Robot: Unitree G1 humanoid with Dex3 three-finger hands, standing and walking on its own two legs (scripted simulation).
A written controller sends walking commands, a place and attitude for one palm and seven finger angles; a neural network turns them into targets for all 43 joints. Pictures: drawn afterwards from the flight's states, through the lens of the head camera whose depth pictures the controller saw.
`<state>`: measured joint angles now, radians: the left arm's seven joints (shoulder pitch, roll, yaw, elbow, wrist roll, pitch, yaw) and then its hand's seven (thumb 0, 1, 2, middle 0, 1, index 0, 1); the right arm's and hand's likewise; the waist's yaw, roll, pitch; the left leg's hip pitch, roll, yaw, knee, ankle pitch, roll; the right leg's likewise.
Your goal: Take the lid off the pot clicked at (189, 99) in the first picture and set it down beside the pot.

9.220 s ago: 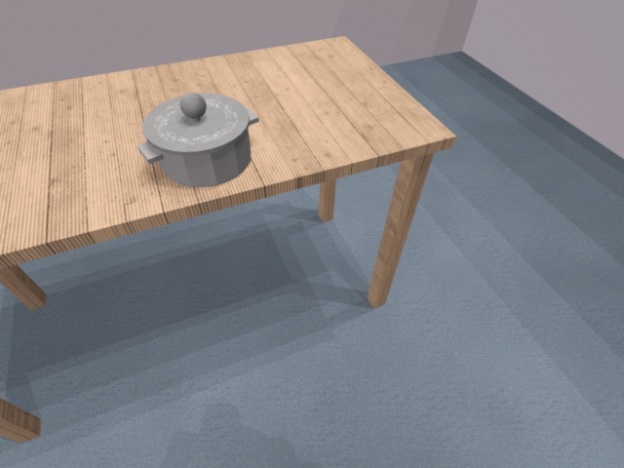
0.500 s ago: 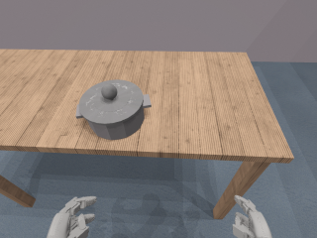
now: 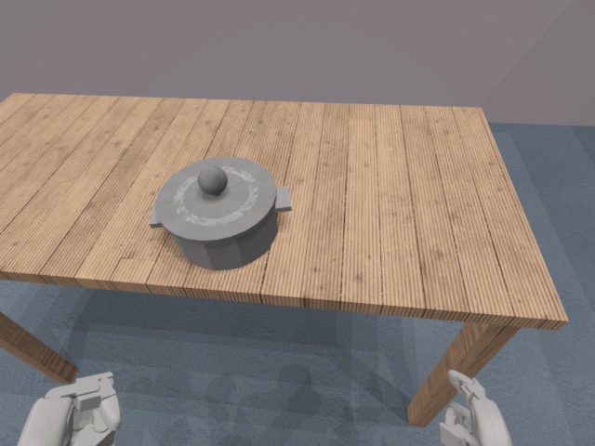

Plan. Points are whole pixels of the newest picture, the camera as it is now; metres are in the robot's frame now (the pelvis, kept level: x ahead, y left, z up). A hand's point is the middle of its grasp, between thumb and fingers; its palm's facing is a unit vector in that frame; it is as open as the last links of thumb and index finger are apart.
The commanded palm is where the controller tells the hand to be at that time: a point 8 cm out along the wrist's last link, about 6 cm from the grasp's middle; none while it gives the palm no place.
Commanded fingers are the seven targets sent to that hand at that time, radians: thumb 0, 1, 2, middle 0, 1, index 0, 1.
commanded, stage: raise the hand higher, near the body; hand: left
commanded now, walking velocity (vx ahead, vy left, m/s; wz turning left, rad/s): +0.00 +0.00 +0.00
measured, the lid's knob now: (212, 180) +0.46 +0.18 +0.11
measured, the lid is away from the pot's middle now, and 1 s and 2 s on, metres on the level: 0.00 0.00 0.00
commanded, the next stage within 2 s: reach forward and open the fingers in 0.68 s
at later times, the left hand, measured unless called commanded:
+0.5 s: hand (75, 400) +0.14 +0.25 +0.09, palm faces +0.23 -0.88 -0.41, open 3.1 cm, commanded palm +0.10 +0.29 +0.13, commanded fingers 0.00 0.90 0.90 -1.30 -1.50 -1.30 -1.50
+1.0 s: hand (26, 383) +0.15 +0.28 +0.12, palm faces +0.01 -0.19 -0.98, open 2.9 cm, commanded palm +0.13 +0.30 +0.18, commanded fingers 0.00 0.52 1.13 -1.17 -1.07 -1.17 -1.07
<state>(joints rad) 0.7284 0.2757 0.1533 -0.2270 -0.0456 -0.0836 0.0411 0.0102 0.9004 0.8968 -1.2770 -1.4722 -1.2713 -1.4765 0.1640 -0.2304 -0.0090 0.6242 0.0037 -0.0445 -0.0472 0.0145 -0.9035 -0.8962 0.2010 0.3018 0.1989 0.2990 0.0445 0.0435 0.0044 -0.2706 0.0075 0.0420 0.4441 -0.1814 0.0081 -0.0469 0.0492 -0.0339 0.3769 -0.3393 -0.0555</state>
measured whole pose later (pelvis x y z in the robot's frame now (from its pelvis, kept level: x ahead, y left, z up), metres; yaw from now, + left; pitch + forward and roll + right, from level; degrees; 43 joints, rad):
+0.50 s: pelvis +0.00 +0.03 +0.00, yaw +0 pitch +0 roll +0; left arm 0.74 0.31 0.17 -0.48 -0.03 -0.07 0.05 0.01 0.90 0.90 -1.30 -1.49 -1.29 -1.50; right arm 0.13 -0.22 0.01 0.57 0.01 -0.09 -0.02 0.01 -0.90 -0.90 0.20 0.30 0.20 0.30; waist 0.08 0.04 0.00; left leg -0.28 -0.02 0.05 0.46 -0.19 0.05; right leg -0.04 0.02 -0.03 0.37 -0.33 -0.02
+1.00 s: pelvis -0.04 +0.04 -0.01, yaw +0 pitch +2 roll -2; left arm 0.57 0.65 0.18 -0.54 0.60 0.05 0.03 0.01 0.77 0.95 -1.26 -1.36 -1.26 -1.36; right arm 0.15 -0.30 0.01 0.53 0.00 0.09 0.03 0.01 -0.90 -0.90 0.20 0.30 0.20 0.30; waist 0.07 0.13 -0.03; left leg -0.42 0.01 0.05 0.58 -0.19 0.05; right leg -0.21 0.04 -0.04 0.53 -0.36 -0.02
